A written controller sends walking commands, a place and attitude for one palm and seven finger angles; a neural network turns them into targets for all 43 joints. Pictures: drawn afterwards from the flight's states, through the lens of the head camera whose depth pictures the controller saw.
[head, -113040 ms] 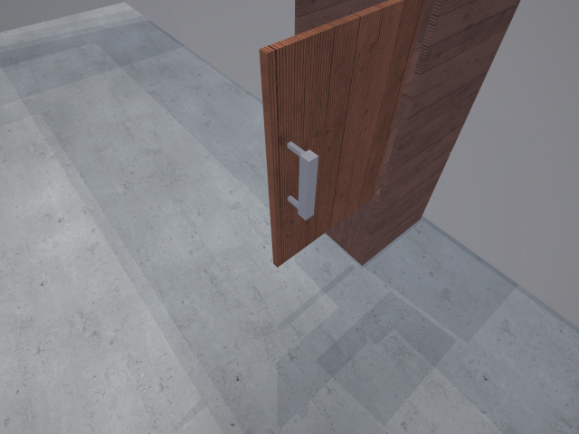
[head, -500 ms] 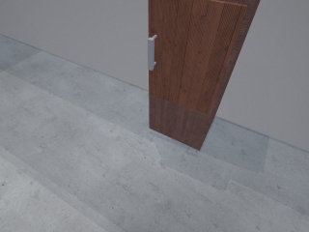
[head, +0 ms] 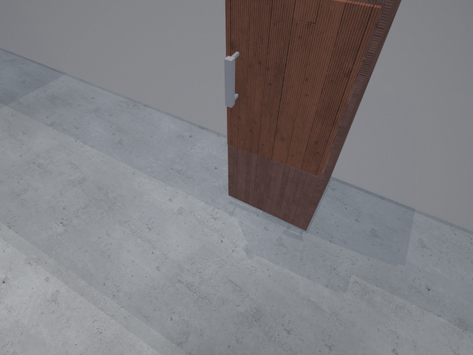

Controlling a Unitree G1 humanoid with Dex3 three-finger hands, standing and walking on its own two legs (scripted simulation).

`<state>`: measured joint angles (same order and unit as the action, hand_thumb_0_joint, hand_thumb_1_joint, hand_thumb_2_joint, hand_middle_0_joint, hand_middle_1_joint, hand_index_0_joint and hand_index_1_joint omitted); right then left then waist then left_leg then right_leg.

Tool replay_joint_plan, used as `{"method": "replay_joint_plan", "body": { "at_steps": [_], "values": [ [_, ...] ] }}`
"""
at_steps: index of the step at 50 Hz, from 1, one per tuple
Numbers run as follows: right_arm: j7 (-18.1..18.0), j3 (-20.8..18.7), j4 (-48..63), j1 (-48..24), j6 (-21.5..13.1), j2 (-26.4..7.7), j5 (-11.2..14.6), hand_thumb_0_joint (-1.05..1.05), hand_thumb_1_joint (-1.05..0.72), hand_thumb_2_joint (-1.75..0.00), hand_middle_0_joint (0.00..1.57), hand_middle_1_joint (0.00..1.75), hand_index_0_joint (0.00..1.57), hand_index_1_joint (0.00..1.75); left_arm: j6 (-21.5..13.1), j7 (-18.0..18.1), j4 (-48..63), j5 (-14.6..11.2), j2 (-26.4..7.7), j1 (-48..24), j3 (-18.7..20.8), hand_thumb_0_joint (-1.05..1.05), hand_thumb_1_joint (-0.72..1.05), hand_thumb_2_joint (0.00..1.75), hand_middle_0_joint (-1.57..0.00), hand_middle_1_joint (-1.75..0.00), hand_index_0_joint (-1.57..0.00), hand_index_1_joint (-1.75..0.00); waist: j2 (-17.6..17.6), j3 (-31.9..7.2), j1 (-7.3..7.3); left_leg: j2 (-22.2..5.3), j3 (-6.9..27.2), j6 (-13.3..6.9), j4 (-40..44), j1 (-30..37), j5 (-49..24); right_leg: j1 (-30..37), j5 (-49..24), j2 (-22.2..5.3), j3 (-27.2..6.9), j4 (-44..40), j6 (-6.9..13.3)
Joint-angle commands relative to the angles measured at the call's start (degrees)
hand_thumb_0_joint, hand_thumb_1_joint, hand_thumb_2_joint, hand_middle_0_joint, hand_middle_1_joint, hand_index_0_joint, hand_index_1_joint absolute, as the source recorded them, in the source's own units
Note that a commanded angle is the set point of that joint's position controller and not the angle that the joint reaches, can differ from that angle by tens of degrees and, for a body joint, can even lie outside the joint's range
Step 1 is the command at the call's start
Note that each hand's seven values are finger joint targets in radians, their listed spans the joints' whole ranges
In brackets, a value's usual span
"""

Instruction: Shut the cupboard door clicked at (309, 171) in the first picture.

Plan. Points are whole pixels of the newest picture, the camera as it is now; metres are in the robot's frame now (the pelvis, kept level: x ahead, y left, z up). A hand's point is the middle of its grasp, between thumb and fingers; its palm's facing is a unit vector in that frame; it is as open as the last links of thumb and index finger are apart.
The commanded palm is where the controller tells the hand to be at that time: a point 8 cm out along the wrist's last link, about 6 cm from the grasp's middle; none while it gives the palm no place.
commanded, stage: walk to a spot facing it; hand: left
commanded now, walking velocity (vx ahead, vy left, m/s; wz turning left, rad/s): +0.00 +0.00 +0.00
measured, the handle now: (233, 80) +0.92 +0.06 -0.03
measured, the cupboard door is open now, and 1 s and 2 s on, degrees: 3 3 3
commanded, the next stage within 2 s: none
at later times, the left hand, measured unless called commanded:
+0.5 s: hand out of the picture +0.01 +0.22 -0.21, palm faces +0.22 -0.95 -0.22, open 7.4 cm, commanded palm none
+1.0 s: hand out of the picture +0.01 +0.19 -0.15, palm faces +0.46 -0.83 -0.33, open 7.4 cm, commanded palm none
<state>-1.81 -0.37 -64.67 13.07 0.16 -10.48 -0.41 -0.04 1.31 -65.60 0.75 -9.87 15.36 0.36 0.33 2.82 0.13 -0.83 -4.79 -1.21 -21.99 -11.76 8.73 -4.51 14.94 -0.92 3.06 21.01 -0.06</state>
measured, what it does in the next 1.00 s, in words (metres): steps on the spot, turning left: right foot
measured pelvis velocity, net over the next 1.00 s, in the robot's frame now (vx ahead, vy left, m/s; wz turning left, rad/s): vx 0.02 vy -0.04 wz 0.51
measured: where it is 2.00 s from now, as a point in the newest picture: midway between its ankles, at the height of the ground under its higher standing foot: outside the picture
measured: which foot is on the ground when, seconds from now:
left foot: down 0.00-0.92, up 0.94-1.00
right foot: down 0.00-0.46, up 0.48-0.90, down 0.92-1.00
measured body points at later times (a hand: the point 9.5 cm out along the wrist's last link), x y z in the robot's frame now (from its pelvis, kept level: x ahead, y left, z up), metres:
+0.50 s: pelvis +0.00 +0.02 -0.03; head +0.04 +0.05 +0.42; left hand +0.00 +0.27 -0.19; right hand +0.07 -0.23 -0.17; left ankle +0.02 +0.11 -0.75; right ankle -0.03 -0.12 -0.73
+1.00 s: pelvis +0.02 -0.04 -0.01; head +0.08 -0.05 +0.43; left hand -0.02 +0.24 -0.13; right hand +0.20 -0.25 -0.17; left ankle -0.01 +0.09 -0.70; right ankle +0.06 -0.15 -0.75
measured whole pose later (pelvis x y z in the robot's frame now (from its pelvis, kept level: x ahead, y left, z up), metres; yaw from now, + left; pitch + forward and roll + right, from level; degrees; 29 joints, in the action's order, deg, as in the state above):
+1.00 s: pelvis +0.02 -0.04 -0.01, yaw +29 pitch +2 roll +1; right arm -0.1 -6.1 -53.1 11.2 4.0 -15.8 -1.3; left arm 2.1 1.5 -49.7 1.5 -11.9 9.1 2.7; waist 3.9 4.6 1.5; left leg 5.9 7.2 1.8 -52.7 -30.2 23.8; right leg -16.2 18.1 -1.2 1.3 32.7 0.8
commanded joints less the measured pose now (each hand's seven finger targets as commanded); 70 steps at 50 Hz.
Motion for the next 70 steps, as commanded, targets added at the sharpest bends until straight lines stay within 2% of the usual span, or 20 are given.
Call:
{"method": "replay_joint_plan", "body": {
  "at_steps": [1, 12, 18, 21, 22, 23, 24, 27, 31, 38, 44, 45, 46, 47, 50, 54, 64, 67, 69, 70],
  "values": [
    [-0.2, -1.0, 1.8, 2.5, -0.7, -7.4, -0.2, 0.00, -0.90, -0.90, 0.20, 0.30, 0.20, 0.30, -0.8, 0.5, 1.1, 0.0, -7.5, 3.7, 1.3, 0.00, 0.90, 0.90, -0.20, -0.30, -0.20, -0.30, 0.1, 0.0, 0.28, -5.8, 6.7, -0.5, 3.3, 4.5, -5.6, -5.5, -6.1, -5.2, -4.8, -5.0, 2.1],
    [0.2, -1.6, 4.2, 2.4, 0.9, -6.5, -0.4, 0.00, -0.90, -0.90, 0.20, 0.30, 0.20, 0.30, 0.7, 1.0, 3.9, 0.1, -8.4, 4.1, 3.5, 0.00, 0.90, 0.90, -0.20, -0.30, -0.20, -0.30, -1.1, 0.6, -0.32, -4.2, 7.1, -0.1, -4.5, -3.6, -9.0, -3.6, -8.4, -8.3, -1.4, 1.8, 2.9],
    [1.0, -3.4, 9.3, -0.5, 2.4, -5.5, -0.7, 0.00, -0.90, -0.90, 0.20, 0.30, 0.20, 0.30, 0.9, 1.3, 8.9, 1.2, -11.0, 0.7, 5.2, 0.00, 0.90, 0.90, -0.20, -0.30, -0.20, -0.30, -10.8, 2.1, -0.64, -1.4, 2.7, 1.9, -31.1, -14.2, 18.6, -4.7, -21.2, -21.4, -4.7, -0.1, 11.5],
    [1.8, -3.5, 10.2, 2.2, 2.0, -5.6, -0.4, 0.00, -0.90, -0.90, 0.20, 0.30, 0.20, 0.30, 0.7, 1.3, 11.3, 1.3, -12.5, -3.0, 6.0, 0.00, 0.90, 0.90, -0.20, -0.30, -0.20, -0.30, -6.7, 1.3, 1.92, -3.8, 2.9, 1.9, -17.0, -9.6, 13.2, -4.2, -27.1, -20.0, 2.4, 10.5, 7.5],
    [1.9, -3.6, 9.5, 6.8, 1.4, -7.0, -0.7, 0.00, -0.90, -0.90, 0.20, 0.30, 0.20, 0.30, 0.9, 1.0, 11.9, 0.7, -11.8, -2.5, 5.9, 0.00, 0.90, 0.90, -0.20, -0.30, -0.20, -0.30, 0.2, -2.2, 3.54, -3.8, 5.1, 0.6, -8.2, -1.4, -5.5, -7.6, -22.6, -15.6, 6.1, 20.7, 3.3],
    [1.6, -4.3, 9.3, 10.1, 0.7, -12.1, -1.3, 0.00, -0.90, -0.90, 0.20, 0.30, 0.20, 0.30, 1.3, 0.6, 13.2, -0.1, -8.4, -0.2, 5.5, 0.00, 0.90, 0.90, -0.20, -0.30, -0.20, -0.30, 19.0, -3.9, 3.73, -14.3, 25.5, -5.3, -1.7, 4.3, -29.9, -18.5, 1.6, -5.9, 8.6, 35.1, -2.4],
    [0.7, -5.0, 8.4, 12.1, 1.1, -14.5, -1.1, 0.00, -0.90, -0.90, 0.20, 0.30, 0.20, 0.30, 1.8, 1.0, 15.2, -0.1, -7.6, -3.0, 4.6, 0.00, 0.90, 0.90, -0.20, -0.30, -0.20, -0.30, 20.5, -5.5, 4.67, -20.7, 33.9, -10.4, 2.0, 6.2, -39.0, -24.1, 24.5, -2.1, 1.2, 43.2, -2.6],
    [0.2, -4.8, 11.2, 5.3, 1.2, -13.6, -1.7, 0.00, -0.90, -0.90, 0.20, 0.30, 0.20, 0.30, 2.5, 0.4, 15.4, 0.7, -8.6, -6.4, 5.6, 0.00, 0.90, 0.90, -0.20, -0.30, -0.20, -0.30, 9.2, -1.9, 2.56, -15.7, 30.4, -7.2, 7.2, -4.3, 4.3, -25.8, 12.4, -4.2, -4.6, 47.3, -1.7],
    [-0.2, -4.6, 12.4, 3.6, 0.3, -12.7, -1.3, 0.00, -0.90, -0.90, 0.20, 0.30, 0.20, 0.30, 1.6, -0.3, 15.4, 0.8, -7.9, -5.0, 5.4, 0.00, 0.90, 0.90, -0.20, -0.30, -0.20, -0.30, 2.8, -5.2, 1.07, -11.6, 25.2, -6.2, 5.4, 1.2, -3.6, -27.5, 4.5, -3.4, -5.1, 44.0, -3.2],
    [0.4, -5.6, 13.1, 3.9, 1.1, -13.5, -1.4, 0.00, -0.90, -0.90, 0.20, 0.30, 0.20, 0.30, 1.8, -0.2, 18.4, 0.8, -8.3, -7.6, 4.9, 0.00, 0.90, 0.90, -0.20, -0.30, -0.20, -0.30, 8.3, -6.7, 2.16, -9.6, 27.5, -8.1, 3.8, 3.2, -5.6, -25.0, 7.5, -0.7, -4.6, 32.0, -3.9],
    [1.1, -6.6, 16.2, -2.5, 2.2, -13.2, -1.0, 0.00, -0.90, -0.90, 0.20, 0.30, 0.20, 0.30, 1.5, 0.3, 17.6, 0.1, -9.9, 1.0, 5.4, 0.00, 0.90, 0.90, -0.20, -0.30, -0.20, -0.30, 8.5, -7.2, -1.98, -4.7, 27.7, -4.4, -0.6, -11.2, 1.5, -3.2, 1.0, 2.0, -3.1, 7.7, -2.2],
    [1.4, -6.5, 16.6, -2.8, 2.4, -10.9, -0.4, 0.00, -0.90, -0.90, 0.20, 0.30, 0.20, 0.30, 1.0, 0.5, 17.4, 0.6, -12.7, 3.1, 6.1, 0.00, 0.90, 0.90, -0.20, -0.30, -0.20, -0.30, 1.0, -6.8, -3.00, 0.1, 23.4, -1.1, -6.8, -18.5, 10.6, 2.7, 3.6, -4.0, -8.5, -1.3, -0.4],
    [1.5, -6.2, 17.5, -1.4, 2.3, -7.2, 0.0, 0.00, -0.90, -0.90, 0.20, 0.30, 0.20, 0.30, 0.6, 0.9, 18.6, 1.7, -18.0, 2.2, 7.0, 0.00, 0.90, 0.90, -0.20, -0.30, -0.20, -0.30, -16.0, -5.6, -2.87, 8.2, 12.0, 3.6, -24.3, -26.5, 20.4, 2.7, 12.4, -20.6, -28.6, -10.0, 6.2],
    [1.8, -6.7, 17.3, -1.7, 2.4, -9.8, -1.0, 0.00, -0.90, -0.90, 0.20, 0.30, 0.20, 0.30, 0.8, 1.1, 19.7, 1.2, -17.7, -2.5, 6.1, 0.00, 0.90, 0.90, -0.20, -0.30, -0.20, -0.30, -13.8, -2.0, -1.09, 5.8, 11.1, 3.3, -39.6, -24.4, 24.0, -8.8, 10.3, -26.5, -29.7, -10.9, 9.0],
    [2.7, -6.4, 15.2, 1.4, 3.5, -8.9, -1.4, 0.00, -0.90, -0.90, 0.20, 0.30, 0.20, 0.30, 0.1, 1.2, 21.4, 0.6, -11.3, -9.2, 4.7, 0.00, 0.90, 0.90, -0.20, -0.30, -0.20, -0.30, -10.9, 0.1, 3.40, 1.9, 9.5, 4.1, -50.9, -23.2, 15.0, -11.0, -5.6, -16.7, -13.6, -5.0, 7.2],
    [3.2, -5.2, 16.5, -2.4, 3.2, -7.7, -0.7, 0.00, -0.90, -0.90, 0.20, 0.30, 0.20, 0.30, -0.7, 1.3, 19.8, 0.6, -11.1, -2.0, 4.8, 0.00, 0.90, 0.90, -0.20, -0.30, -0.20, -0.30, -10.9, -3.7, 0.88, 0.9, 5.5, 5.5, -45.5, -23.4, 13.4, 1.1, -34.0, -15.5, -3.7, 2.3, 6.6],
    [3.2, -3.7, 18.8, -8.5, 2.4, -6.0, -0.2, 0.00, -0.90, -0.90, 0.20, 0.30, 0.20, 0.30, -0.1, 1.0, 17.3, 1.5, -14.2, 5.4, 6.6, 0.00, 0.90, 0.90, -0.20, -0.30, -0.20, -0.30, -14.7, -5.6, -2.84, 0.4, -0.6, 3.3, -19.0, -13.8, 17.5, 6.8, -41.7, -19.8, 0.3, 8.6, 6.9],
    [3.1, -4.2, 17.1, -1.0, 1.4, -8.8, -0.7, 0.00, -0.90, -0.90, 0.20, 0.30, 0.20, 0.30, -0.1, 0.3, 17.5, 0.4, -13.8, 3.6, 6.6, 0.00, 0.90, 0.90, -0.20, -0.30, -0.20, -0.30, -8.1, -9.1, 2.00, 0.8, -0.4, 1.3, -2.8, 5.1, 2.5, -3.6, -30.6, -17.5, 5.9, 18.9, 1.8],
    [2.4, -6.9, 15.2, 8.0, 1.2, -20.4, -1.3, 0.00, -0.90, -0.90, 0.20, 0.30, 0.20, 0.30, 0.3, -0.5, 22.3, 0.4, -8.1, -1.9, 4.5, 0.00, 0.90, 0.90, -0.20, -0.30, -0.20, -0.30, 19.0, -10.4, 7.38, -22.3, 31.0, -11.5, 2.1, 20.1, -14.5, -33.3, 24.4, -5.1, 6.2, 41.9, -3.9],
    [2.1, -6.5, 14.1, 9.3, 1.5, -19.3, -1.2, 0.00, -0.90, -0.90, 0.20, 0.30, 0.20, 0.30, 0.7, -0.5, 23.8, 0.9, -9.9, -5.7, 4.7, 0.00, 0.90, 0.90, -0.20, -0.30, -0.20, -0.30, 11.4, -7.7, 7.72, -24.0, 29.9, -14.0, 3.4, 16.6, -2.7, -35.8, 23.5, -7.0, 0.3, 44.2, -2.8]
  ]
}}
